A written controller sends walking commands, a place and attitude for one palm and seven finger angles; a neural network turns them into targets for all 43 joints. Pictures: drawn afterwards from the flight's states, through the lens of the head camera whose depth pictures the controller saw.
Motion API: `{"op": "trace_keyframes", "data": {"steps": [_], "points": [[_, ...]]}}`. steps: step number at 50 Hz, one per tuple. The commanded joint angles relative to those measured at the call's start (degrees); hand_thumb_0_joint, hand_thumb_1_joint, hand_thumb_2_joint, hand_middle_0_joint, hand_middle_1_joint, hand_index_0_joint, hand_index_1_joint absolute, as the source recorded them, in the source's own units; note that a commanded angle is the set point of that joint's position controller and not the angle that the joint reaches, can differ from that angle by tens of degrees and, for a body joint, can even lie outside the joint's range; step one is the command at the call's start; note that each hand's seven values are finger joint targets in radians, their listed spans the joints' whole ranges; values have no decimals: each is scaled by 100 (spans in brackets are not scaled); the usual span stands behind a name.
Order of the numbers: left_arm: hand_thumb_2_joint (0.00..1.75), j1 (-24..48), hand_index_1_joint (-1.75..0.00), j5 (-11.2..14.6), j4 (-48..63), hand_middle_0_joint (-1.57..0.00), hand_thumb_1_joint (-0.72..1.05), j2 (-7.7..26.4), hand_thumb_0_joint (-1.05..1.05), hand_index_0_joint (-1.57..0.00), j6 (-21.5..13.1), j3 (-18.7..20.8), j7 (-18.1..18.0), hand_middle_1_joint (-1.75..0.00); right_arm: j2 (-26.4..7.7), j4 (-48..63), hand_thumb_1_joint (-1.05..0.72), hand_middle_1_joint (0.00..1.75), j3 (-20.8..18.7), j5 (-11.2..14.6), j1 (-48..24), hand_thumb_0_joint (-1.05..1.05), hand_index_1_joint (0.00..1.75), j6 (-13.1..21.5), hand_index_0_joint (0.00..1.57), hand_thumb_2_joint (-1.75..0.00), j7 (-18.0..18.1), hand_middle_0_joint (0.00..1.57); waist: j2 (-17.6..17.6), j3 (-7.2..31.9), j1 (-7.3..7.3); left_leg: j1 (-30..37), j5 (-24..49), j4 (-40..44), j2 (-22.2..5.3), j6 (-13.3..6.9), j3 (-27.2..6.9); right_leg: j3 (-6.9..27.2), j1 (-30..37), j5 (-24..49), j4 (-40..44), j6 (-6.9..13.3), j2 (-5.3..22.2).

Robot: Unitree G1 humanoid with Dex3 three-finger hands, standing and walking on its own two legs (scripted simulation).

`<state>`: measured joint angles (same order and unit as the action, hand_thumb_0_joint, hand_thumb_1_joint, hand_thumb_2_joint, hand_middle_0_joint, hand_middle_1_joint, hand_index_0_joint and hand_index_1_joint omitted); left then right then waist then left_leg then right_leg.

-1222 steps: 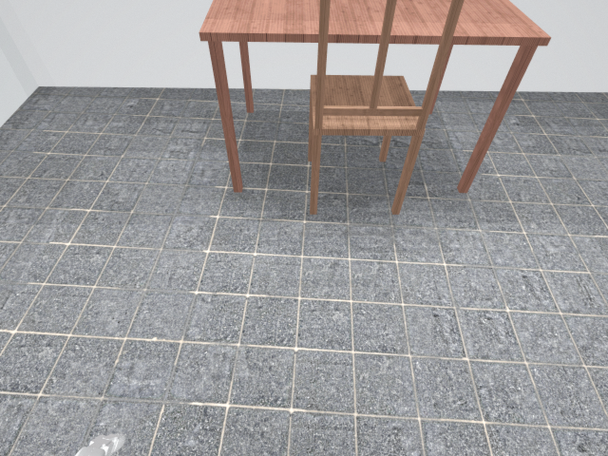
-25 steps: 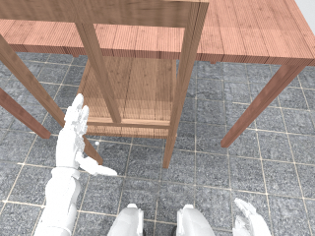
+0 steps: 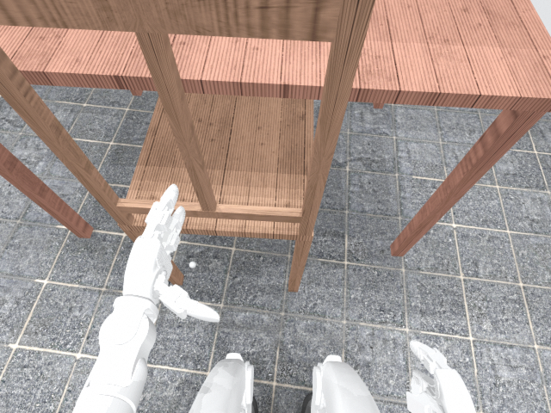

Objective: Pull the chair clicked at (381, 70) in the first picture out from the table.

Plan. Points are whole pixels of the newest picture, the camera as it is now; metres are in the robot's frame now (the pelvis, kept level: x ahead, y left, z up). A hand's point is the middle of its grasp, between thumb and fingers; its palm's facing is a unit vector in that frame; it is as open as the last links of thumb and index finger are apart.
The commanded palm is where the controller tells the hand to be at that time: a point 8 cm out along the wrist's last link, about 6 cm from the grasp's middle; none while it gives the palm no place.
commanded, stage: aim the fingers beside a spindle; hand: left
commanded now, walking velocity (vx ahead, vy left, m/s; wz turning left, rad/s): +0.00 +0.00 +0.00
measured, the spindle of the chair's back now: (189, 147) +0.47 +0.14 +0.07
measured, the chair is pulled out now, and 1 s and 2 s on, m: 0.00 0.00 0.00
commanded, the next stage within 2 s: none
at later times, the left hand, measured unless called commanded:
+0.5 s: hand (191, 255) +0.32 +0.12 +0.04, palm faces -0.05 -1.00 -0.03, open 16.9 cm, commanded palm +0.31 +0.19 +0.02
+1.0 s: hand (196, 255) +0.33 +0.13 -0.01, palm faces -0.08 -1.00 +0.00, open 16.9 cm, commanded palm +0.31 +0.18 +0.02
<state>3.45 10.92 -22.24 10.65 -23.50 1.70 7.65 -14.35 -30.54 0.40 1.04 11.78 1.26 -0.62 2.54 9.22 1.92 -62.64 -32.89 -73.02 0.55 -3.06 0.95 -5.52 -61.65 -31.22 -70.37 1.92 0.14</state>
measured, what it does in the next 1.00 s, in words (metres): stands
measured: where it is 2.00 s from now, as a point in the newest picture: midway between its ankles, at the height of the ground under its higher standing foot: outside the picture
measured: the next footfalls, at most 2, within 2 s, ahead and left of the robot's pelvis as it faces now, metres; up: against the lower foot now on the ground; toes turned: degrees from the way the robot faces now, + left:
none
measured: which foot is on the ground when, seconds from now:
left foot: down 0.00-1.00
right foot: down 0.00-1.00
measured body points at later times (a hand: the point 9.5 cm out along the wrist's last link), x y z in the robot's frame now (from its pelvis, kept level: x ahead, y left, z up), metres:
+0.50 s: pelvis +0.00 +0.00 +0.00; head +0.11 +0.00 +0.44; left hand +0.31 +0.18 +0.04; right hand +0.16 -0.25 -0.10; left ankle +0.01 +0.09 -0.63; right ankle +0.02 -0.11 -0.63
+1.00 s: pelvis +0.00 -0.01 +0.00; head +0.12 +0.00 +0.43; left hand +0.33 +0.18 +0.00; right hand +0.15 -0.26 -0.11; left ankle +0.01 +0.09 -0.63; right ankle +0.02 -0.11 -0.63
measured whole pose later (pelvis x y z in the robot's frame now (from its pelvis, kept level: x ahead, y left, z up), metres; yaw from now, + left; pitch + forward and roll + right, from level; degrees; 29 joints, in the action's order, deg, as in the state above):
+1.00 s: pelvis +0.00 -0.01 +0.00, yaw +0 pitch +23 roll -2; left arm 6.2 10.3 -24.2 11.2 -23.4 3.4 7.5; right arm -14.6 -31.1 0.2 0.7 11.7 1.8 -0.5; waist 2.1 9.2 2.8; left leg -63.5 -33.2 -73.6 0.3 -2.6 0.7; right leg -5.7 -62.6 -31.6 -71.0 2.4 -0.2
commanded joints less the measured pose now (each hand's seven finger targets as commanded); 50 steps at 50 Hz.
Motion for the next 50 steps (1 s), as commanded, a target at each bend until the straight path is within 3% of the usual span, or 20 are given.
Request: {"op": "trace_keyframes", "data": {"steps": [1, 3, 6, 11, 13, 14, 15, 18, 19, 23, 26, 28, 31, 33, 35, 38, 40, 43, 46, 50], "points": [[30, 1234, -8, 21, 2596, -6, -50, 688, 0, -6, -863, 389, -165, -8, -769, 698, -90, 30, -370, -47, 158, 0, 30, 362, 20, -90, 170, 20, 124, 2762, 61, 2145, 2524, 1024, -131, 203, -546, 383, 1445, 1938, 840, -5, 11], [30, 1180, -8, -114, 2534, -6, -50, 1108, 0, -6, -1048, 860, -525, -8, -763, 556, -90, 30, -346, -117, 174, 0, 30, 372, 20, -90, 170, 20, 115, 2547, 28, 1988, 2588, 979, -125, 227, -548, 360, 1312, 1923, 735, -2, -25], [30, 796, -8, -284, 1546, -6, -50, 799, 0, -6, -1031, 840, -694, -8, -681, 439, -90, 30, -305, -142, 85, 0, 30, 319, 20, -90, 71, 20, -117, 1926, 84, 1368, 2070, 934, -90, 218, -453, 364, 1242, 1676, 734, -20, -28], [30, 373, -8, -196, 327, -6, -50, 203, 0, -6, -423, 220, -65, -8, -840, 628, -90, 30, -315, 1, 45, 0, 30, 179, 20, -90, -4, 20, -444, 1548, 161, 829, 1318, 1005, -25, 172, -306, 464, 1348, 1281, 1012, -1, -20], [30, 644, -8, -30, 755, -6, -50, 26, 0, -6, -363, -59, 203, -8, -845, 744, -90, 30, -343, 46, 66, 0, 30, 213, 20, -90, 46, 20, -415, 1853, 230, 1027, 1506, 981, -46, 134, -337, 493, 1482, 1484, 1029, -7, -5], [30, 718, -8, 27, 1270, -6, -50, 267, 0, -6, -440, 112, 248, -8, -855, 787, -90, 30, -373, 45, 98, 0, 30, 240, 20, -90, 74, 20, -210, 2254, 109, 1279, 1798, 997, -64, 147, -361, 484, 1620, 1714, 966, 1, 12], [30, 785, -8, 101, 1804, -6, -50, 228, 0, -6, -521, 12, 259, -8, -816, 831, -90, 30, -388, 36, 83, 0, 30, 281, 20, -90, 93, 20, 36, 2525, 85, 1649, 2118, 1024, -78, 158, -403, 472, 1689, 1920, 950, 4, 18], [30, 939, -8, 163, 2828, -6, -50, 819, 0, -6, -881, 506, -80, -8, -791, 743, -90, 30, -374, -39, 154, 0, 30, 396, 20, -90, 166, 20, 151, 2824, 42, 2089, 2656, 1022, -120, 185, -496, 424, 1709, 2187, 875, -10, -11], [30, 1008, -8, 71, 2995, -6, -50, 726, 0, -6, -994, 415, -217, -8, -735, 691, -90, 30, -359, -72, 162, 0, 30, 425, 20, -90, 159, 20, 256, 2871, 65, 2231, 2784, 1027, -125, 196, -506, 412, 1587, 2193, 846, -19, -5], [30, 792, -8, -294, 1539, -6, -50, 718, 0, -6, -1002, 629, -612, -8, -743, 389, -90, 30, -326, -130, 135, 0, 30, 390, 20, -90, 93, 20, -242, 1710, 218, 1290, 1950, 899, -94, 177, -471, 348, 1069, 1542, 799, -28, -38], [30, 813, -8, -401, 362, -6, -50, 370, 0, -6, -671, 335, -394, -8, -811, 436, -90, 30, -304, -72, 45, 0, 30, 285, 20, -90, 29, 20, -502, 1228, 286, 668, 1065, 885, -24, 167, -375, 415, 933, 910, 923, -22, -12], [30, 682, -8, -294, 306, -6, -50, 259, 0, -6, -486, 245, -156, -8, -857, 592, -90, 30, -325, -26, 50, 0, 30, 247, 20, -90, 26, 20, -349, 1517, 157, 783, 1168, 948, -7, 159, -341, 453, 1144, 1025, 951, 20, -2], [30, 905, -8, -47, 1289, -6, -50, 368, 0, -6, -459, 236, 79, -8, -827, 796, -90, 30, -357, 4, 40, 0, 30, 251, 20, -90, 67, 20, -62, 2396, 38, 1324, 1726, 954, -25, 156, -323, 520, 1593, 1609, 955, 6, 21], [30, 1197, -8, 49, 2095, -6, -50, 759, 0, -6, -659, 508, 3, -8, -819, 812, -90, 30, -348, -22, 55, 0, 30, 300, 20, -90, 125, 20, 101, 2813, 4, 1646, 2165, 960, -63, 160, -394, 514, 1794, 1949, 867, -1, 6], [30, 1286, -8, 37, 2693, -6, -50, 768, 0, -6, -874, 502, -190, -8, -734, 745, -90, 30, -337, -63, 118, 0, 30, 373, 20, -90, 135, 20, 323, 3020, 5, 2097, 2593, 997, -96, 185, -456, 472, 1728, 2143, 832, -11, 2], [30, 1124, -8, -101, 2032, -6, -50, 974, 0, -6, -971, 835, -473, -8, -749, 492, -90, 30, -311, -108, 145, 0, 30, 401, 20, -90, 148, 20, -135, 2357, 149, 1545, 2274, 900, -97, 159, -448, 435, 1505, 1918, 830, -43, -45], [30, 1097, -8, -210, 1145, -6, -50, 616, 0, -6, -867, 585, -451, -8, -746, 377, -90, 30, -291, -96, 98, 0, 30, 372, 20, -90, 113, 20, -419, 1687, 311, 993, 1604, 854, -74, 153, -396, 439, 1247, 1446, 897, -67, -35], [30, 867, -8, -270, 88, -6, -50, 246, 0, -6, -524, 246, -174, -8, -847, 419, -90, 30, -294, -35, 94, 0, 30, 304, 20, -90, 67, 20, -530, 1262, 336, 637, 1105, 879, -25, 142, -345, 462, 1046, 992, 1023, -31, -17], [30, 832, -8, -113, 579, -6, -50, 155, 0, -6, -367, 79, 123, -8, -857, 640, -90, 30, -350, 16, 130, 0, 30, 279, 20, -90, 65, 20, -280, 1954, 163, 1043, 1559, 941, -22, 145, -314, 493, 1443, 1488, 999, -2, 17], [30, 1111, -8, 61, 2509, -6, -50, 638, 0, -6, -694, 349, -13, -8, -770, 796, -90, 30, -376, -30, 183, 0, 30, 349, 20, -90, 100, 20, 380, 3112, -35, 2213, 2813, 1034, -92, 197, -440, 452, 1830, 2348, 862, 5, 25]]}}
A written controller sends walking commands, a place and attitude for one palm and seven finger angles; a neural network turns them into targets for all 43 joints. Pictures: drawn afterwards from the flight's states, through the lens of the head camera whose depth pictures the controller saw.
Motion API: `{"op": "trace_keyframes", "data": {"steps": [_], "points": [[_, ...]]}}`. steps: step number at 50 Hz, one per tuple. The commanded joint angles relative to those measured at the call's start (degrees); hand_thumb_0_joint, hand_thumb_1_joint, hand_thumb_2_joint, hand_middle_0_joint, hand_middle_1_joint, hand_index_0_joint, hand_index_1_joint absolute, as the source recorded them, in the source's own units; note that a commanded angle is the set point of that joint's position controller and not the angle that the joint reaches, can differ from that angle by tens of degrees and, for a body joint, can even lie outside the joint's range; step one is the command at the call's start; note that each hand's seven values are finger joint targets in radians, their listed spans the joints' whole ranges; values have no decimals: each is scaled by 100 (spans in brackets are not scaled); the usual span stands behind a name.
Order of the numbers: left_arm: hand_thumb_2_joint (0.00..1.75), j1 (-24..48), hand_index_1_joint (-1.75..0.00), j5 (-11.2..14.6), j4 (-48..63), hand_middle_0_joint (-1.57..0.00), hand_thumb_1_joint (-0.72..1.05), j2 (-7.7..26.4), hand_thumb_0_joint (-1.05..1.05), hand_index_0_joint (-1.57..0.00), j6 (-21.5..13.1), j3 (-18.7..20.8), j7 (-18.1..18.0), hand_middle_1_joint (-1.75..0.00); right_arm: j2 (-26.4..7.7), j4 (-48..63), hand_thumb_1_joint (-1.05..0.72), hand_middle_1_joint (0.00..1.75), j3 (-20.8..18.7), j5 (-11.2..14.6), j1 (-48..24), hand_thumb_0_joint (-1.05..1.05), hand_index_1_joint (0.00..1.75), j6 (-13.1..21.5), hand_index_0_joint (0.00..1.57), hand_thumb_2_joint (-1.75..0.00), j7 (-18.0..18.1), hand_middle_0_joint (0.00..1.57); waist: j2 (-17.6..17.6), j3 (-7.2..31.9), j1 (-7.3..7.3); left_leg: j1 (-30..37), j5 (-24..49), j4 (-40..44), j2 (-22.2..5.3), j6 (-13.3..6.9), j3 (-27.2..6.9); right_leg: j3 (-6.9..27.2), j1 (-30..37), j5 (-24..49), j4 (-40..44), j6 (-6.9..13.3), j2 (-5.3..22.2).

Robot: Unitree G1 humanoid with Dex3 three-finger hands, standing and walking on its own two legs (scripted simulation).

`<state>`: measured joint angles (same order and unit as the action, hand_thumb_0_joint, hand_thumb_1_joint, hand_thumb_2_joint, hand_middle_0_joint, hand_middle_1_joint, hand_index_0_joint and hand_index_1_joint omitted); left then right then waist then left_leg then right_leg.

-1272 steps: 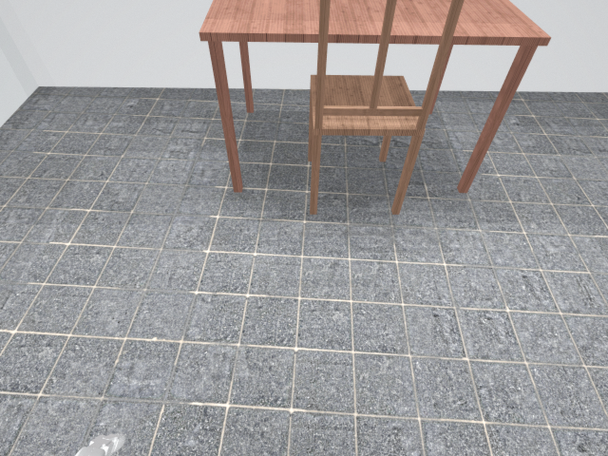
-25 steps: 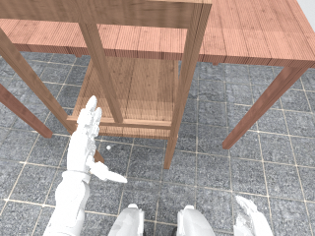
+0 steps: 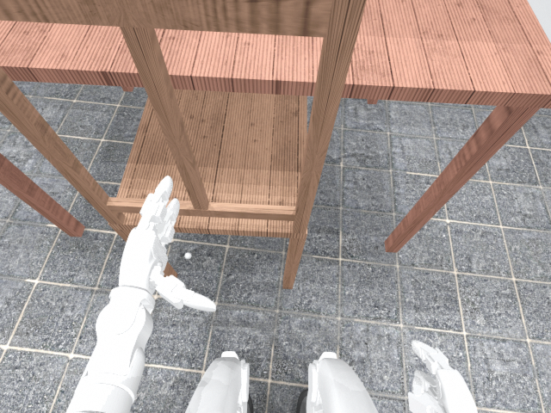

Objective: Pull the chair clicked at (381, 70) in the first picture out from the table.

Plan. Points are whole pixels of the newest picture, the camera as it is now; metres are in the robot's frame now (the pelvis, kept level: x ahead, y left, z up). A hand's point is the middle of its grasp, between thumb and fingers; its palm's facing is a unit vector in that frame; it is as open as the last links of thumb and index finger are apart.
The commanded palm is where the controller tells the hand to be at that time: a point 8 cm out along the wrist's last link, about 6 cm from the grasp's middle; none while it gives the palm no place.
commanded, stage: aim the fingers beside a spindle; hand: left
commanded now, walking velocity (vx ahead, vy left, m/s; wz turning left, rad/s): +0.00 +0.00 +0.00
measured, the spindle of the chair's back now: (179, 144) +0.47 +0.15 +0.07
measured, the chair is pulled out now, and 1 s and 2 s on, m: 0.00 0.00 0.00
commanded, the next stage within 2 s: push the fingers through the gap in 1.14 s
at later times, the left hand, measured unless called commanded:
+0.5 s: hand (179, 251) +0.32 +0.13 +0.04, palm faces -0.04 -1.00 -0.03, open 16.9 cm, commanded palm +0.30 +0.20 +0.03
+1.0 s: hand (184, 256) +0.33 +0.14 -0.01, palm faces -0.05 -1.00 -0.02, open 16.9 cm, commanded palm +0.31 +0.19 +0.02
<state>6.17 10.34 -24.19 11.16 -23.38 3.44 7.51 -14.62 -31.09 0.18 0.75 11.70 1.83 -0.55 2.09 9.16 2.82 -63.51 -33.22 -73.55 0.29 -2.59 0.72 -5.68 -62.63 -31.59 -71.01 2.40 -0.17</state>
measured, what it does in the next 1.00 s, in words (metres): stands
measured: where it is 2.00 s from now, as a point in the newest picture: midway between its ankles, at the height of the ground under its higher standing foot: outside the picture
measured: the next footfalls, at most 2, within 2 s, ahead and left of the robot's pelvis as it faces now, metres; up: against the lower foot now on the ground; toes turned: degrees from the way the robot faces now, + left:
none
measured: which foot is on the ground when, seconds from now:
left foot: down 0.00-1.00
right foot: down 0.00-1.00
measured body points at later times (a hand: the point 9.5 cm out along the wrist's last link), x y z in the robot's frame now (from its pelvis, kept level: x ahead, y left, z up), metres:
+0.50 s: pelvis +0.00 +0.01 +0.01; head +0.11 +0.01 +0.44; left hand +0.32 +0.19 +0.05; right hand +0.16 -0.24 -0.10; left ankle +0.01 +0.09 -0.62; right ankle +0.02 -0.10 -0.62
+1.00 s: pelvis +0.00 +0.00 +0.00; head +0.12 +0.01 +0.43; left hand +0.33 +0.20 +0.00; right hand +0.15 -0.25 -0.11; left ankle +0.01 +0.09 -0.62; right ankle +0.02 -0.10 -0.62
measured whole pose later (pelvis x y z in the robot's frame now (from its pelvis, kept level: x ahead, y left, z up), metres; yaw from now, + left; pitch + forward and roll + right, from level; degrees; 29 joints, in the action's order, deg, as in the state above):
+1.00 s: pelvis +0.00 +0.00 +0.00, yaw +0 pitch +23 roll -2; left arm 6.7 9.7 -25.3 11.5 -23.1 4.5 6.5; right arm -14.4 -30.9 0.6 0.6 11.7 1.2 -0.7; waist 1.8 9.3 3.0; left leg -63.7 -33.1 -73.7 0.2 -2.7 1.0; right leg -5.4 -63.0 -31.4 -71.3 2.3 -0.3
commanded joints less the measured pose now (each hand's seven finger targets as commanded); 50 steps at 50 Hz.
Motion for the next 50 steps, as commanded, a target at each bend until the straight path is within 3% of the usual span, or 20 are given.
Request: {"op": "trace_keyframes", "data": {"steps": [1, 3, 6, 9, 13, 14, 17, 20, 21, 23, 25, 28, 30, 34, 35, 38, 41, 43, 47, 50], "points": [[30, 667, -8, 120, 2836, -6, -50, 716, 0, -6, -795, 357, -142, -8, -713, 816, -90, 30, -355, -18, 217, 0, 30, 313, 20, -90, 93, 20, 299, 3108, -144, 2381, 2997, 1095, -84, 161, -437, 448, 1949, 2458, 926, -55, 41], [30, 616, -8, 13, 2800, -6, -50, 1070, 0, -6, -967, 757, -450, -8, -714, 678, -90, 30, -326, -75, 235, 0, 30, 327, 20, -90, 107, 20, 117, 2822, -120, 2101, 2959, 1071, -86, 160, -456, 420, 1904, 2453, 847, -56, 4], [30, 378, -8, -159, 1736, -6, -50, 589, 0, -6, -951, 513, -596, -8, -671, 494, -90, 30, -294, -98, 148, 0, 30, 297, 20, -90, 41, 20, -237, 1859, 111, 1376, 2160, 973, -62, 138, -372, 415, 1495, 1962, 896, -109, 2], [30, 276, -8, -246, 543, -6, -50, 330, 0, -6, -702, 279, -313, -8, -787, 471, -90, 30, -292, -36, 127, 0, 30, 218, 20, -90, 1, 20, -616, 1208, 229, 757, 1382, 929, -18, 115, -317, 440, 1219, 1365, 1010, -91, -7], [30, 568, -8, -6, 1165, -6, -50, -64, 0, -6, -491, -331, 227, -8, -826, 751, -90, 30, -347, 44, 106, 0, 30, 232, 20, -90, 33, 20, -105, 1984, 173, 1383, 1776, 988, -31, 97, -354, 449, 1394, 1627, 1015, -40, 34], [30, 600, -8, 54, 1620, -6, -50, 212, 0, -6, -546, -120, 256, -8, -830, 781, -90, 30, -369, 44, 140, 0, 30, 247, 20, -90, 61, 20, 90, 2401, 34, 1672, 2056, 1012, -48, 118, -372, 471, 1558, 1812, 995, -33, 42], [30, 822, -8, 124, 2922, -6, -50, 610, 0, -6, -820, 142, 24, -8, -761, 816, -90, 30, -372, -8, 167, 0, 30, 347, 20, -90, 119, 20, 423, 2992, -70, 2434, 2811, 1081, -98, 169, -493, 420, 1684, 2193, 930, -38, 43], [30, 488, -8, -21, 2882, -6, -50, 787, 0, -6, -998, 489, -459, -8, -686, 645, -90, 30, -328, -88, 186, 0, 30, 359, 20, -90, 104, 20, 318, 2690, -78, 2434, 3073, 1092, -129, 223, -560, 334, 1438, 2182, 812, -48, 6], [30, 455, -8, -85, 2536, -6, -50, 578, 0, -6, -985, 358, -548, -8, -666, 585, -90, 30, -305, -103, 150, 0, 30, 348, 20, -90, 74, 20, 101, 2379, 27, 2147, 2804, 1040, -115, 196, -532, 323, 1336, 2063, 825, -75, 2], [30, 324, -8, -251, 1576, -6, -50, 615, 0, -6, -864, 507, -625, -8, -712, 491, -90, 30, -292, -115, 138, 0, 30, 279, 20, -90, 45, 20, -211, 1781, 76, 1430, 2118, 986, -66, 160, -471, 320, 1207, 1673, 826, -76, -25], [30, 282, -8, -314, 803, -6, -50, 294, 0, -6, -682, 237, -480, -8, -751, 508, -90, 30, -287, -74, 56, 0, 30, 213, 20, -90, -4, 20, -471, 1365, 160, 965, 1384, 962, -23, 143, -391, 362, 1067, 1196, 933, -85, -15], [30, 301, -8, -207, 565, -6, -50, 97, 0, -6, -426, -29, -87, -8, -837, 695, -90, 30, -298, 22, 34, 0, 30, 164, 20, -90, -9, 20, -364, 1468, 111, 971, 1269, 1040, 4, 118, -351, 423, 1204, 1128, 1033, -27, -3], [30, 554, -8, -86, 1271, -6, -50, 55, 0, -6, -435, -235, 94, -8, -829, 834, -90, 30, -331, 35, 58, 0, 30, 177, 20, -90, 22, 20, -107, 2043, 42, 1431, 1626, 1082, -28, 130, -414, 419, 1346, 1380, 999, -23, 20], [30, 1229, -8, 52, 2924, -6, -50, 569, 0, -6, -808, 84, -146, -8, -771, 799, -90, 30, -345, -29, 149, 0, 30, 299, 20, -90, 126, 20, 327, 2931, 7, 2396, 2501, 1078, -106, 172, -571, 394, 1385, 1818, 918, -53, 9], [30, 1050, -8, 41, 2967, -6, -50, 739, 0, -6, -895, 310, -286, -8, -745, 724, -90, 30, -335, -59, 167, 0, 30, 327, 20, -90, 138, 20, 322, 2913, -45, 2408, 2665, 1082, -97, 190, -561, 399, 1469, 1939, 890, -46, 2], [30, 871, -8, -182, 2311, -6, -50, 800, 0, -6, -969, 497, -618, -8, -724, 530, -90, 30, -296, -116, 166, 0, 30, 325, 20, -90, 116, 20, 82, 2315, 37, 1886, 2450, 1010, -86, 175, -542, 342, 1248, 1791, 800, -64, -19], [30, 603, -8, -344, 988, -6, -50, 384, 0, -6, -717, 251, -587, -8, -742, 465, -90, 30, -271, -93, 86, 0, 30, 228, 20, -90, 33, 20, -350, 1536, 165, 1102, 1482, 984, -37, 148, -440, 352, 1063, 1209, 902, -87, -18], [30, 385, -8, -324, 282, -6, -50, 213, 0, -6, -457, 156, -382, -8, -802, 540, -90, 30, -267, -38, 91, 0, 30, 162, 20, -90, 6, 20, -534, 1327, 141, 785, 1187, 1015, 13, 120, -358, 396, 1163, 1038, 1024, -59, -15], [30, 683, -8, -35, 953, -6, -50, 386, 0, -6, -363, 207, 50, -8, -825, 777, -90, 30, -311, 38, 79, 0, 30, 145, 20, -90, 57, 20, -322, 2098, 6, 1034, 1460, 995, 25, 98, -262, 577, 1703, 1414, 1107, -61, 32], [30, 984, -8, 146, 2727, -6, -50, 716, 0, -6, -795, 352, -3, -8, -722, 862, -90, 30, -333, -13, 124, 0, 30, 280, 20, -90, 102, 20, 455, 3196, -171, 2140, 2598, 1058, -32, 141, -351, 553, 2046, 2283, 955, -41, 39]]}}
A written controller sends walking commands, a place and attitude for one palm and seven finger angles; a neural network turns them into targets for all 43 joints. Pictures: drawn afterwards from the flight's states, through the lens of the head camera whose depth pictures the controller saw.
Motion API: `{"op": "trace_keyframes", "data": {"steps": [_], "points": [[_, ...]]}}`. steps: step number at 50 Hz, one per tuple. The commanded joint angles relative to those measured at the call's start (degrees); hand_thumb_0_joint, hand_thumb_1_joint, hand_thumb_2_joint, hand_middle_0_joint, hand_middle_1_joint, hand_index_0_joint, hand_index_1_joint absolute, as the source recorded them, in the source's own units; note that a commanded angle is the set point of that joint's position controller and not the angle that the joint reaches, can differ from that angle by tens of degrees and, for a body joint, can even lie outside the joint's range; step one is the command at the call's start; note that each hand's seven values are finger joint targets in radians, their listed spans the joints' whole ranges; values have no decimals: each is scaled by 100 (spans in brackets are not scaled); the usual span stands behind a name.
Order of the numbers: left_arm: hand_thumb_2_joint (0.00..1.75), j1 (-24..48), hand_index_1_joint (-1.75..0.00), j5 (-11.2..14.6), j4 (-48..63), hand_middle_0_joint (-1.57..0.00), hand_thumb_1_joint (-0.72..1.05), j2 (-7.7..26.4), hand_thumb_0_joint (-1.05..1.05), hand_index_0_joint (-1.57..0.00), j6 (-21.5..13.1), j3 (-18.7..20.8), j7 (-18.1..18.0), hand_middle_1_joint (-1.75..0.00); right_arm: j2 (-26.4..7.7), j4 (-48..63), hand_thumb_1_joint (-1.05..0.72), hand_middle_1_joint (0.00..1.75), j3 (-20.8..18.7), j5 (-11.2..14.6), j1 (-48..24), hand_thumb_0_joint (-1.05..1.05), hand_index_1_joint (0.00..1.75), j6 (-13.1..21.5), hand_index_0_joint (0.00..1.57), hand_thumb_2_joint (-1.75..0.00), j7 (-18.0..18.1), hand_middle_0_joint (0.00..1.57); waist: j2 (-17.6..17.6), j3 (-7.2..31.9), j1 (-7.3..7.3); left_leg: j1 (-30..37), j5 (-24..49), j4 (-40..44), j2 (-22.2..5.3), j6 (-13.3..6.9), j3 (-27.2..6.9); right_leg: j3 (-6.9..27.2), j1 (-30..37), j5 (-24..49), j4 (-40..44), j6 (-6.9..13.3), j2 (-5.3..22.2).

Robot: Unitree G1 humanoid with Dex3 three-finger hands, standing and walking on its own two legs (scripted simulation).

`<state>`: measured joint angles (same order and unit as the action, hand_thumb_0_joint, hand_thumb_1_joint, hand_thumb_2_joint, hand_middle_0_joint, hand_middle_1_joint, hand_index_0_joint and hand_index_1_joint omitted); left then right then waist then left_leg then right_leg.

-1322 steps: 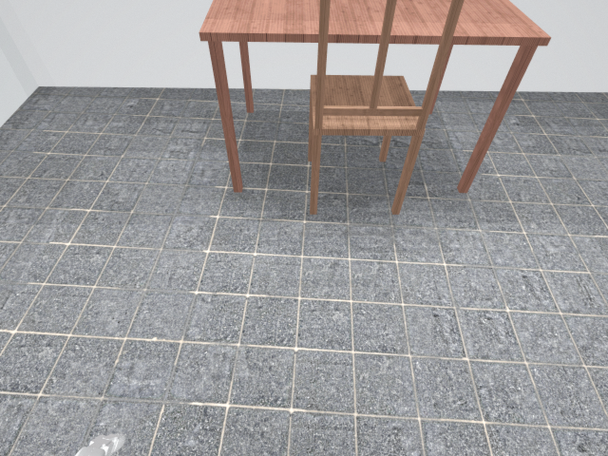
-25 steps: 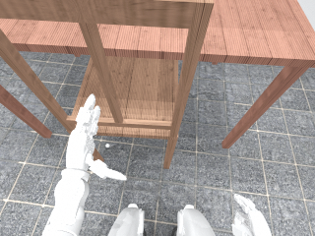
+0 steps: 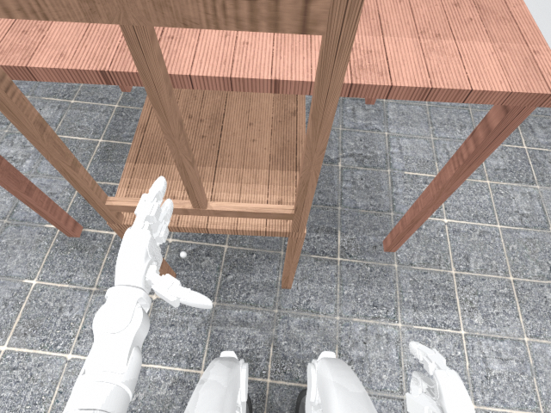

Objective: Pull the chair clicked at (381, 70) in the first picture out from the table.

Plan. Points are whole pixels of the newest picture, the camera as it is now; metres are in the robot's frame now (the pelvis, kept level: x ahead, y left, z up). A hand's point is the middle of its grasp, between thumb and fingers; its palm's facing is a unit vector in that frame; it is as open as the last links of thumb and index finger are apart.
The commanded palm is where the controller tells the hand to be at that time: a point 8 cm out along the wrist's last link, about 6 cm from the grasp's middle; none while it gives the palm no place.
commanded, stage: aim the fingers beside a spindle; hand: left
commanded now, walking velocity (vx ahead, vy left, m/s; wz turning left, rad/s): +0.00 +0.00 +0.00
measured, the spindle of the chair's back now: (178, 143) +0.47 +0.15 +0.07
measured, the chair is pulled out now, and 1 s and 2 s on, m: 0.00 0.00 0.00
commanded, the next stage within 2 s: push the fingers through the gap in 0.14 s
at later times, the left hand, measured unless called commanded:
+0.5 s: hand (177, 236) +0.35 +0.14 +0.03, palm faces -0.01 -1.00 -0.05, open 16.9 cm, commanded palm +0.33 +0.19 +0.02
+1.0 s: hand (192, 214) +0.39 +0.13 +0.01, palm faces -0.07 -1.00 -0.03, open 16.9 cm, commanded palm +0.38 +0.18 +0.02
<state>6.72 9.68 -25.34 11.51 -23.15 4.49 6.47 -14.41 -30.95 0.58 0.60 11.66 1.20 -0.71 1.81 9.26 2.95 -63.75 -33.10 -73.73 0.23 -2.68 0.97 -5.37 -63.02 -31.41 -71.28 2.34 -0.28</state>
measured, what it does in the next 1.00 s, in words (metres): stands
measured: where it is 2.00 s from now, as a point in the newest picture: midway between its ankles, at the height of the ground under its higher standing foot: outside the picture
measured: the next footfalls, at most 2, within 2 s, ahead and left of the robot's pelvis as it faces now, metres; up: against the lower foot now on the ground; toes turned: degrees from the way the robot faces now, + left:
none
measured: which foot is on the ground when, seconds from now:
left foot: down 0.00-1.00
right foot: down 0.00-1.00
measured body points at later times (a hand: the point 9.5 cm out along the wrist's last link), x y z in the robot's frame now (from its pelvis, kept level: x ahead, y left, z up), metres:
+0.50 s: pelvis +0.00 +0.00 +0.00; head +0.12 +0.01 +0.43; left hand +0.34 +0.20 +0.04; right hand +0.16 -0.25 -0.11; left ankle +0.01 +0.09 -0.62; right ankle +0.02 -0.10 -0.62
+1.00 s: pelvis +0.00 +0.01 +0.00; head +0.13 +0.01 +0.43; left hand +0.39 +0.19 +0.01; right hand +0.10 -0.25 -0.12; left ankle +0.01 +0.09 -0.62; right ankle +0.02 -0.10 -0.62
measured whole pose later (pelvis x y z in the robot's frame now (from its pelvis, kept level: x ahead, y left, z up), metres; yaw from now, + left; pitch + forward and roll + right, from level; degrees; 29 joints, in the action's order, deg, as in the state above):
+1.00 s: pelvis +0.00 +0.01 +0.00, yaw -1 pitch +24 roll -3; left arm 20.4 8.2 -35.3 12.4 -24.7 6.9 5.4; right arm -14.7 -34.1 -0.1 -0.1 13.8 0.6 -1.0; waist 2.3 8.9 4.8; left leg -64.9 -32.5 -73.4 0.1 -3.1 1.3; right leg -5.0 -64.1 -30.4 -70.5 1.8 -0.4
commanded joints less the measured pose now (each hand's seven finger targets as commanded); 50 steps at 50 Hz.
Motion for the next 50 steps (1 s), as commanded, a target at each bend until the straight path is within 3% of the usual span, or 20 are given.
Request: {"op": "trace_keyframes", "data": {"steps": [1, 3, 6, 8, 10, 13, 15, 17, 18, 21, 23, 25, 28, 31, 33, 37, 38, 42, 46, 50], "points": [[30, 804, -8, 246, 3202, -6, -50, 744, 0, -6, -946, 298, 8, -8, -715, 809, -90, 30, -376, -14, 166, 0, 30, 394, 20, -90, 121, 20, 491, 3293, -179, 2440, 2916, 1102, -56, 171, -408, 481, 2098, 2456, 980, -41, 37], [30, 458, -8, 188, 3157, -6, -50, 836, 0, -6, -1054, 387, -199, -8, -721, 688, -90, 30, -354, -53, 217, 0, 30, 447, 20, -90, 121, 20, 324, 2993, -94, 2345, 3094, 1107, -81, 177, -471, 409, 1989, 2511, 951, -47, 5], [30, 333, -8, -56, 1894, -6, -50, 360, 0, -6, -923, 74, -316, -8, -737, 418, -90, 30, -339, -67, 175, 0, 30, 402, 20, -90, 76, 20, -178, 1759, 229, 1575, 2216, 991, -96, 148, -478, 321, 1284, 1862, 957, -104, -10], [30, 45, -8, -171, 827, -6, -50, 168, 0, -6, -676, -23, -218, -8, -801, 393, -90, 30, -337, -40, 155, 0, 30, 349, 20, -90, 38, 20, -486, 1137, 265, 936, 1531, 943, -29, 121, -401, 344, 1094, 1387, 1045, -88, -12], [30, 258, -8, -176, 482, -6, -50, 36, 0, -6, -499, -184, -18, -8, -875, 487, -90, 30, -336, 34, 98, 0, 30, 279, 20, -90, 22, 20, -530, 1049, 232, 796, 1146, 984, 7, 124, -384, 364, 1031, 1027, 1090, -58, 17], [30, 737, -8, -30, 1287, -6, -50, 168, 0, -6, -479, -179, 154, -8, -873, 733, -90, 30, -381, 39, 78, 0, 30, 273, 20, -90, 63, 20, -82, 1879, 85, 1247, 1536, 1010, 4, 112, -381, 415, 1333, 1342, 1018, -27, 44], [30, 1126, -8, 53, 2354, -6, -50, 663, 0, -6, -716, 233, 51, -8, -811, 766, -90, 30, -407, -9, 131, 0, 30, 320, 20, -90, 122, 20, 297, 2831, -84, 1939, 2256, 1002, -19, 141, -401, 481, 1708, 1908, 944, -30, 49], [30, 1110, -8, 91, 2871, -6, -50, 769, 0, -6, -985, 365, -147, -8, -722, 704, -90, 30, -376, -60, 168, 0, 30, 393, 20, -90, 128, 20, 396, 3113, -111, 2273, 2838, 965, -48, 175, -438, 456, 1803, 2325, 855, -40, 40], [30, 1197, -8, 84, 2828, -6, -50, 908, 0, -6, -1074, 485, -255, -8, -734, 619, -90, 30, -360, -95, 189, 0, 30, 414, 20, -90, 139, 20, 322, 3014, -37, 2128, 2864, 886, -57, 165, -464, 445, 1686, 2344, 784, -51, 9], [30, 1274, -8, -85, 1845, -6, -50, 573, 0, -6, -1146, 309, -400, -8, -710, 345, -90, 30, -327, -135, 135, 0, 30, 412, 20, -90, 90, 20, 37, 2247, 192, 1495, 2279, 737, -59, 158, -468, 394, 1228, 1901, 717, -85, -1], [30, 1177, -8, -227, 927, -6, -50, 396, 0, -6, -940, 143, -339, -8, -783, 319, -90, 30, -320, -113, 156, 0, 30, 356, 20, -90, 50, 20, -150, 1760, 266, 1055, 1712, 762, -23, 137, -441, 375, 1039, 1439, 802, -71, -16], [30, 1205, -8, -228, 483, -6, -50, 257, 0, -6, -654, -7, -163, -8, -844, 375, -90, 30, -338, -55, 164, 0, 30, 285, 20, -90, 29, 20, -245, 1720, 239, 889, 1333, 831, 0, 137, -387, 425, 1132, 1184, 924, -67, 0], [30, 1642, -8, -132, 680, -6, -50, 201, 0, -6, -344, -170, 78, -8, -901, 532, -90, 30, -365, 18, 239, 0, 30, 215, 20, -90, 70, 20, -11, 2091, 218, 1368, 1579, 999, -12, 130, -438, 394, 1234, 1348, 1017, -36, 6], [30, 1940, -8, 65, 1463, -6, -50, 665, 0, -6, -406, 304, 38, -8, -843, 582, -90, 30, -372, 12, 300, 0, 30, 212, 20, -90, 135, 20, 32, 2817, 69, 1767, 2233, 1013, -22, 139, -418, 459, 1768, 1974, 1014, -65, 15], [30, 2191, -8, 78, 1634, -6, -50, 971, 0, -6, -629, 636, -148, -8, -822, 500, -90, 30, -343, -27, 320, 0, 30, 256, 20, -90, 170, 20, -10, 2827, 83, 1706, 2355, 950, -32, 139, -442, 462, 1773, 2088, 925, -82, -8], [30, 2559, -8, -140, 1094, -6, -50, 701, 0, -6, -1015, 460, -427, -8, -748, 214, -90, 30, -316, -117, 369, 0, 30, 323, 20, -90, 109, 20, 36, 2326, 252, 1462, 2094, 852, -38, 158, -452, 428, 1307, 1772, 839, -86, -22], [30, 2497, -8, -210, 834, -6, -50, 806, 0, -6, -1038, 556, -441, -8, -779, 198, -90, 30, -330, -126, 399, 0, 30, 324, 20, -90, 92, 20, -40, 2266, 242, 1327, 2040, 833, -29, 147, -438, 424, 1311, 1724, 821, -77, -29], [30, 2409, -8, -283, -69, -6, -50, 439, 0, -6, -754, 156, -173, -8, -877, 168, -90, 30, -362, -83, 487, 0, 30, 210, 20, -90, 4, 20, -8, 2013, 346, 1325, 1726, 946, -43, 171, -439, 391, 1062, 1452, 950, -49, -27], [30, 2652, -8, -109, -4, -6, -50, 674, 0, -6, -505, 441, -18, -8, -902, 273, -90, 30, -391, -26, 575, 0, 30, 107, 20, -90, 24, 20, -10, 2395, 249, 1503, 1973, 1022, -33, 166, -414, 419, 1395, 1719, 1016, -51, -20], [30, 3232, -8, -59, 821, -6, -50, 889, 0, -6, -824, 648, -260, -8, -838, 256, -90, 30, -390, -72, 618, 0, 30, 153, 20, -90, 50, 20, 292, 2967, 209, 2117, 2613, 1021, -81, 225, -506, 403, 1424, 2084, 908, -63, -24]]}}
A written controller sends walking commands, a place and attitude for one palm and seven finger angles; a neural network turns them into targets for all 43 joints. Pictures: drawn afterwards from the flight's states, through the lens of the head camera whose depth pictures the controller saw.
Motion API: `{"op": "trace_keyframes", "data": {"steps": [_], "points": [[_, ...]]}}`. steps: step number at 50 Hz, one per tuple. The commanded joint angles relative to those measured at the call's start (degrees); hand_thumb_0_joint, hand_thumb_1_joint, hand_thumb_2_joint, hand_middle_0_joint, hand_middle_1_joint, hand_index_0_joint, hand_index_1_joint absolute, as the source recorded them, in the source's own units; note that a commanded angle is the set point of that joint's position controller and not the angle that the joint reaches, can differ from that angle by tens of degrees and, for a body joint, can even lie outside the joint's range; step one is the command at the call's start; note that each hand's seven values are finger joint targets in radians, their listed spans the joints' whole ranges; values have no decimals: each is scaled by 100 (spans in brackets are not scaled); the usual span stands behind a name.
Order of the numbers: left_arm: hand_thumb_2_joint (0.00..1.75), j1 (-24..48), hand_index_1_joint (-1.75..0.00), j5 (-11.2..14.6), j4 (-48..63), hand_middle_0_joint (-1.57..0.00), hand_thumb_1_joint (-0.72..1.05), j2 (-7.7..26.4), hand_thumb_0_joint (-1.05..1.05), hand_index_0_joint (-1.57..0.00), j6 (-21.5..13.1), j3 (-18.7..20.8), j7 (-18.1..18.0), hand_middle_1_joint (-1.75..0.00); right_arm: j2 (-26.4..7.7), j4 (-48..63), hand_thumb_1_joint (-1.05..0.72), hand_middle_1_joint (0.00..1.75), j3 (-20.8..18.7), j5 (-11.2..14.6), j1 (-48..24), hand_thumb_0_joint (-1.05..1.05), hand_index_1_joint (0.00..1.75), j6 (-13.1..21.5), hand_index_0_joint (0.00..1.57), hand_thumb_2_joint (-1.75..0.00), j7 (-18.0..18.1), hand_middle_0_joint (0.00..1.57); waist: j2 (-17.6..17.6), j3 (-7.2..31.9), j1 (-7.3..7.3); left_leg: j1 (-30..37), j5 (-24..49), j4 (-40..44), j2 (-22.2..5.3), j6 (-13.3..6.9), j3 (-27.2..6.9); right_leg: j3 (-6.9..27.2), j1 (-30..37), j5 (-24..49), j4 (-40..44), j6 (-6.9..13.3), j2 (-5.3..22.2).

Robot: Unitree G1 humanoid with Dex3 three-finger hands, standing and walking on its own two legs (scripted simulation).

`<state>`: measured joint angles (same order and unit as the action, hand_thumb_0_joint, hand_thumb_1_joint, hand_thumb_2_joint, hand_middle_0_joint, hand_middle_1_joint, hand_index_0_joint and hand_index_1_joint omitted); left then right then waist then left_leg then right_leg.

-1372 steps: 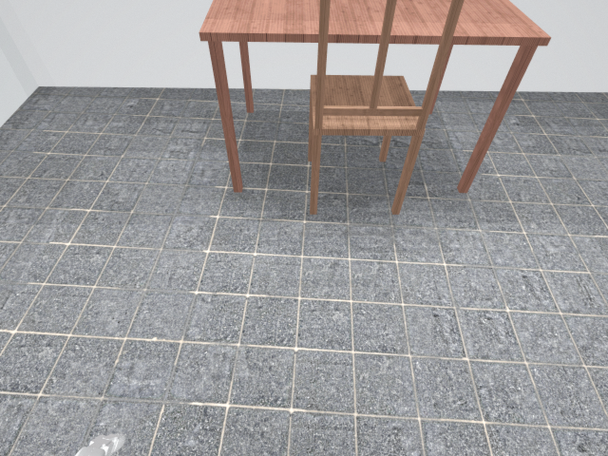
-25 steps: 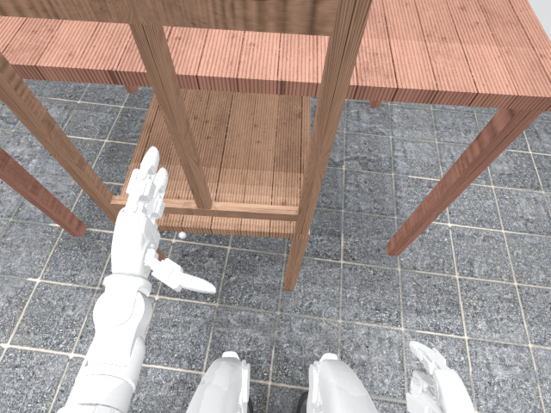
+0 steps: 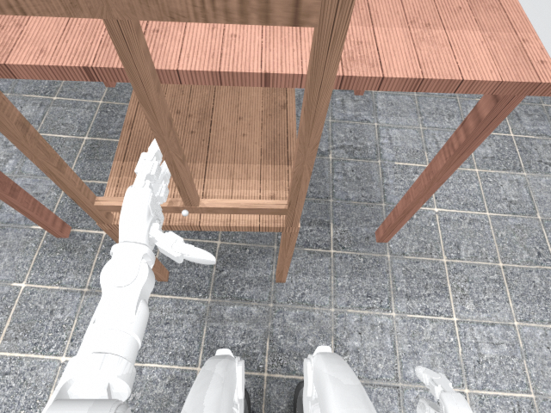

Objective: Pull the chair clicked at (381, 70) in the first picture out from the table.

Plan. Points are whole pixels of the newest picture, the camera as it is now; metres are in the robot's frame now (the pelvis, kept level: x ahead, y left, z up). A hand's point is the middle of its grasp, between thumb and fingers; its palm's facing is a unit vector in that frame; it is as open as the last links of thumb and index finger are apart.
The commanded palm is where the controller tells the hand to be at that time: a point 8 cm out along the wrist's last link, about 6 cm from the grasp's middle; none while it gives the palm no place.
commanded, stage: push the fingers through the gap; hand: left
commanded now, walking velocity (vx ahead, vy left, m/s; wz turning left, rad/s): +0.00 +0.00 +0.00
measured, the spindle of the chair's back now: (168, 141) +0.47 +0.15 +0.07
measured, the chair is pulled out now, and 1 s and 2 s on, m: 0.00 0.00 0.00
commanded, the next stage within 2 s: hook a spindle and tug to test in 0.84 s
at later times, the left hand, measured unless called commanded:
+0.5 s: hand (191, 174) +0.45 +0.12 +0.03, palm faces +0.00 -1.00 -0.05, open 16.9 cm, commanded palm +0.42 +0.17 +0.02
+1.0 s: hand (185, 180) +0.44 +0.13 +0.01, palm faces -0.01 -1.00 -0.03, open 16.9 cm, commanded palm +0.42 +0.18 +0.02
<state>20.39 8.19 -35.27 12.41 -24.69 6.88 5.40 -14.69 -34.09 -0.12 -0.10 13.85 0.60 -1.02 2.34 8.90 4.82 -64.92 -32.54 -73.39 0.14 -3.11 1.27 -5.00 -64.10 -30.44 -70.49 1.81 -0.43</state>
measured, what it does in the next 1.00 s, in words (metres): stands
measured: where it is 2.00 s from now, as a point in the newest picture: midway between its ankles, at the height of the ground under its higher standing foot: outside the picture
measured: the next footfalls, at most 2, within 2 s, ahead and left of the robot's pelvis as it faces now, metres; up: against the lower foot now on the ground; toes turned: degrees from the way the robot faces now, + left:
none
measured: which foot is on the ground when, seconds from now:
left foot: down 0.00-1.00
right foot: down 0.00-1.00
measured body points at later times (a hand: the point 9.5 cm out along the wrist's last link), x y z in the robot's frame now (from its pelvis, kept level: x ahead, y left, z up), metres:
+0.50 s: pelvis +0.00 +0.00 +0.00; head +0.14 +0.00 +0.43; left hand +0.44 +0.18 +0.03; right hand +0.07 -0.26 -0.13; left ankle +0.02 +0.08 -0.62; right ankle +0.03 -0.11 -0.62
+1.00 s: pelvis +0.00 +0.00 +0.00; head +0.14 +0.01 +0.43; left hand +0.44 +0.19 +0.02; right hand +0.08 -0.27 -0.12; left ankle +0.02 +0.08 -0.62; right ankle +0.03 -0.11 -0.62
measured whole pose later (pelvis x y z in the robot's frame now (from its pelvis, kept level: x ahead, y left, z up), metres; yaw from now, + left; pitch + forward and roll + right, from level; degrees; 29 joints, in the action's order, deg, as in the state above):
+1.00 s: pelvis +0.00 +0.00 +0.00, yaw +0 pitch +26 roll -2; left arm 33.7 6.4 -50.8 15.0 -29.9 13.0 5.2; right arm -14.7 -35.2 -0.2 -1.1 15.3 -1.4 -2.3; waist 2.1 9.1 6.6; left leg -66.9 -32.2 -73.4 -0.3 -2.9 1.4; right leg -4.8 -66.3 -29.9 -70.5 2.1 -0.9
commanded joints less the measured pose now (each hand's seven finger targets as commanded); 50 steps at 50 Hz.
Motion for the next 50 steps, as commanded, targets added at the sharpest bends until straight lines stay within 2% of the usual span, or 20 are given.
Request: {"op": "trace_keyframes", "data": {"steps": [1, 3, 4, 7, 9, 11, 12, 14, 16, 17, 19, 22, 23, 27, 33, 34, 37, 42, 46, 50], "points": [[30, 1956, -8, 66, 1725, -6, -50, 723, 0, -6, -750, 372, -223, -8, -786, 508, -90, 30, -311, -19, 397, 0, 30, 230, 20, -90, 76, 20, 169, 2891, 80, 2162, 2471, 960, -73, 260, -528, 365, 1468, 1923, 838, -26, -20], [30, 2215, -8, -67, 1373, -6, -50, 815, 0, -6, -883, 428, -362, -8, -820, 382, -90, 30, -299, -56, 458, 0, 30, 244, 20, -90, 77, 20, 77, 2586, 185, 1963, 2356, 910, -85, 255, -589, 326, 1186, 1762, 754, -25, -40], [30, 2269, -8, -143, 1157, -6, -50, 682, 0, -6, -916, 315, -388, -8, -807, 331, -90, 30, -297, -73, 465, 0, 30, 243, 20, -90, 50, 20, 134, 2473, 221, 1908, 2219, 896, -81, 261, -581, 318, 1061, 1628, 755, -27, -38], [30, 2383, -8, -315, 182, -6, -50, 630, 0, -6, -826, 277, -373, -8, -869, 243, -90, 30, -299, -84, 530, 0, 30, 174, 20, -90, 10, 20, -43, 2035, 318, 1498, 1634, 901, -54, 238, -552, 316, 856, 1185, 824, -13, -44], [30, 2466, -8, -345, -87, -6, -50, 578, 0, -6, -749, 253, -284, -8, -892, 274, -90, 30, -313, -81, 591, 0, 30, 131, 20, -90, -19, 20, 30, 2159, 297, 1538, 1695, 923, -37, 230, -547, 318, 883, 1230, 821, 9, -48], [30, 2592, -8, -275, 17, -6, -50, 567, 0, -6, -676, 258, -205, -8, -900, 339, -90, 30, -329, -77, 630, 0, 30, 69, 20, -90, -31, 20, 146, 2588, 248, 1766, 1966, 925, -41, 244, -530, 339, 1048, 1472, 808, 17, -36], [30, 2522, -8, -221, 67, -6, -50, 704, 0, -6, -650, 418, -188, -8, -900, 379, -90, 30, -337, -63, 650, 0, 30, 42, 20, -90, -34, 20, 214, 2712, 159, 1883, 2137, 946, -50, 262, -530, 339, 1142, 1598, 810, 29, -44], [30, 2731, -8, -147, 356, -6, -50, 850, 0, -6, -695, 535, -174, -8, -899, 408, -90, 30, -339, -68, 680, 0, 30, 12, 20, -90, -32, 20, 282, 3052, 143, 2115, 2542, 914, -74, 279, -560, 344, 1234, 1888, 743, 19, -48], [30, 3043, -8, -118, 457, -6, -50, 805, 0, -6, -762, 490, -222, -8, -846, 366, -90, 30, -326, -71, 715, 0, 30, 3, 20, -90, -30, 20, 182, 2993, 239, 2051, 2597, 873, -76, 252, -534, 371, 1329, 2038, 781, -13, -58], [30, 3130, -8, -141, 510, -6, -50, 919, 0, -6, -823, 596, -272, -8, -845, 336, -90, 30, -333, -82, 738, 0, 30, 10, 20, -90, -24, 20, 57, 3027, 245, 1988, 2540, 854, -76, 240, -532, 382, 1400, 2042, 766, -28, -67], [30, 3202, -8, -207, 539, -6, -50, 1048, 0, -6, -949, 704, -371, -8, -838, 312, -90, 30, -326, -111, 758, 0, 30, 26, 20, -90, -27, 20, 165, 3107, 218, 1994, 2581, 839, -69, 247, -525, 401, 1372, 2067, 721, -26, -68], [30, 3130, -8, -299, 12, -6, -50, 1024, 0, -6, -978, 732, -423, -8, -837, 203, -90, 30, -320, -129, 814, 0, 30, -2, 20, -90, -49, 20, -113, 2746, 308, 1613, 2284, 806, -53, 213, -459, 427, 1394, 1966, 779, -48, -76], [30, 2963, -8, -351, -197, -6, -50, 1051, 0, -6, -955, 755, -402, -8, -849, 225, -90, 30, -315, -132, 828, 0, 30, -13, 20, -90, -57, 20, -57, 2657, 252, 1509, 2249, 818, -33, 211, -444, 427, 1389, 1945, 755, -25, -80], [30, 2838, -8, -318, -687, -6, -50, 958, 0, -6, -790, 703, -213, -8, -869, 257, -90, 30, -311, -99, 851, 0, 30, -111, 20, -90, -106, 20, -110, 2430, 268, 1245, 1886, 870, -1, 183, -346, 473, 1467, 1752, 907, -14, -78], [30, 3503, -8, -124, 143, -6, -50, 1187, 0, -6, -1033, 789, -39, -8, -858, 308, -90, 30, -325, -93, 865, 0, 30, -62, 20, -90, -44, 20, 210, 3075, 283, 1717, 2325, 822, -29, 179, -405, 511, 1614, 2120, 824, -13, -79], [30, 3397, -8, -94, 249, -6, -50, 1230, 0, -6, -1080, 864, -51, -8, -847, 298, -90, 30, -336, -96, 848, 0, 30, -41, 20, -90, -46, 20, 365, 3207, 210, 1851, 2418, 808, -22, 196, -389, 537, 1632, 2177, 842, -16, -73], [30, 3295, -8, -115, 68, -6, -50, 1149, 0, -6, -1114, 778, -57, -8, -847, 202, -90, 30, -330, -102, 842, 0, 30, -10, 20, -90, -44, 20, 121, 2934, 312, 1678, 2295, 801, -33, 190, -395, 509, 1597, 2114, 868, -38, -74], [30, 3098, -8, -227, -505, -6, -50, 1067, 0, -6, -925, 699, -23, -8, -887, 176, -90, 30, -323, -91, 855, 0, 30, -80, 20, -90, -70, 20, 116, 2482, 312, 1428, 1977, 851, -18, 190, -395, 460, 1353, 1768, 890, -19, -72], [30, 3139, -8, -154, -512, -6, -50, 1112, 0, -6, -890, 801, 1, -8, -880, 255, -90, 30, -319, -84, 828, 0, 30, -100, 20, -90, -66, 20, 13, 2576, 287, 1406, 1983, 832, -7, 173, -382, 486, 1444, 1795, 905, -19, -80], [30, 3353, -24, -138, -58, -11, -50, 1051, 0, -11, -1069, 722, -33, -24, -863, 286, -90, 30, -333, -99, 805, 0, 30, -66, 20, -90, -78, 20, 331, 2913, 256, 1840, 2304, 820, -34, 217, -456, 445, 1315, 1916, 808, -2, -86]]}}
